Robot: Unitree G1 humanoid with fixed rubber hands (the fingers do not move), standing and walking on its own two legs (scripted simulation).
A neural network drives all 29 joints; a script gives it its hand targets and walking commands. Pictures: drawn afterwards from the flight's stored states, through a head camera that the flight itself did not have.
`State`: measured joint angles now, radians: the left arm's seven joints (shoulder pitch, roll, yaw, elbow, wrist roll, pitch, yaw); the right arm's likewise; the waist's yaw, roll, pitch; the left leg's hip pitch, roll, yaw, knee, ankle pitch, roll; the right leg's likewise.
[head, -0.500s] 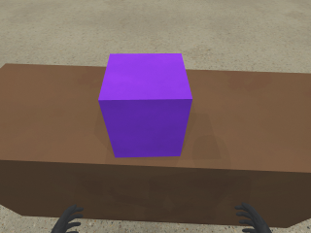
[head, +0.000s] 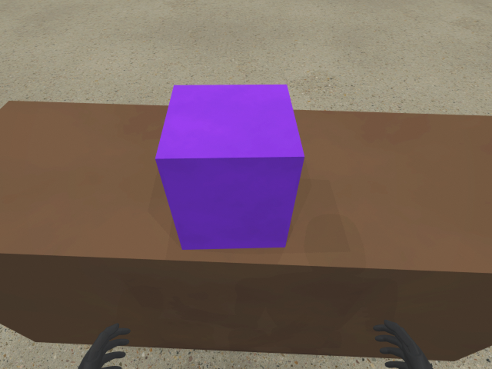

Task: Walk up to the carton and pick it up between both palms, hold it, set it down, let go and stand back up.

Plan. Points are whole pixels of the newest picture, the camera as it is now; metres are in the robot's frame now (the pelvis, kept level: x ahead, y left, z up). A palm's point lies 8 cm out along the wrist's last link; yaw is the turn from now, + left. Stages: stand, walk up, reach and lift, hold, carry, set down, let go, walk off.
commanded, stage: stand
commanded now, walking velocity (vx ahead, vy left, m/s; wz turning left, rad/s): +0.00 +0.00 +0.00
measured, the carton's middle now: (232, 170) +0.47 +0.03 +0.07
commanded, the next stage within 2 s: walk up in 0.16 s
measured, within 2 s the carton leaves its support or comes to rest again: neither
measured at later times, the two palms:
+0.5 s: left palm out of the picture +0.13 +0.29 -0.07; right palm out of the picture +0.14 -0.27 -0.08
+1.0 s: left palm out of the picture +0.08 +0.38 -0.11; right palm out of the picture +0.04 -0.22 -0.07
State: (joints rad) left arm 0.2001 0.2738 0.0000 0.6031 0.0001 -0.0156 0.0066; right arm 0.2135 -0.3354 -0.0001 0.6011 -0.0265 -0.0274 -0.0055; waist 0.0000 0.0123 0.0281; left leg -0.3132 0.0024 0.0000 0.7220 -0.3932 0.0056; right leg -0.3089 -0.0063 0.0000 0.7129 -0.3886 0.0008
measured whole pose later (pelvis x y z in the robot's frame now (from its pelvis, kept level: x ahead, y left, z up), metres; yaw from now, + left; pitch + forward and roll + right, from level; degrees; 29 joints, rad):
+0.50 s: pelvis +0.00 +0.02 +0.00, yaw +0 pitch -1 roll -1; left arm 0.27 0.30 0.00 0.61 0.00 -0.06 0.05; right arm 0.21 -0.40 -0.01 0.60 -0.07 0.02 0.02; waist 0.00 0.06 0.03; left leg -0.37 0.00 0.00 0.91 -0.51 0.02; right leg -0.30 -0.01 0.01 0.71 -0.39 0.00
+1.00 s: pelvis -0.03 +0.09 -0.01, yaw -1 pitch -3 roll +0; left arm 0.30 0.39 0.00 0.61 0.00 0.00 0.05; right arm 0.38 -0.38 -0.05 0.60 -0.04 -0.04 -0.02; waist 0.00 -0.08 0.11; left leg -0.36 -0.07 0.09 0.80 -0.39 0.10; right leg -0.42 0.03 0.06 1.01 -0.47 0.02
